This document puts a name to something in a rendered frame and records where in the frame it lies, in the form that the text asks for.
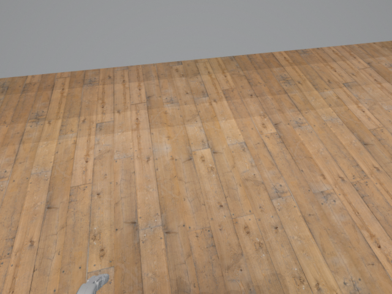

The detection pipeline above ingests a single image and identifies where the left robot hand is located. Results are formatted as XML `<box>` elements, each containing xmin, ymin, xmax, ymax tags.
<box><xmin>76</xmin><ymin>274</ymin><xmax>109</xmax><ymax>294</ymax></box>

